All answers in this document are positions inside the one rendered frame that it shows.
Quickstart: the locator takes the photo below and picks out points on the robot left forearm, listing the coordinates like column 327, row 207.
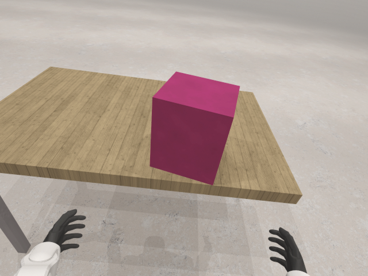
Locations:
column 42, row 260

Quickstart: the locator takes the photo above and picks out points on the right robot hand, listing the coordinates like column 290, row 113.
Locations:
column 294, row 260

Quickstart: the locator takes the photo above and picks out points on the carton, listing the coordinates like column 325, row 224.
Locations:
column 191, row 120

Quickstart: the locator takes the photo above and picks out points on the table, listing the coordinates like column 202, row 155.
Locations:
column 94, row 127

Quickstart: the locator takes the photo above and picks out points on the left robot hand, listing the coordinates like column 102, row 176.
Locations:
column 57, row 233

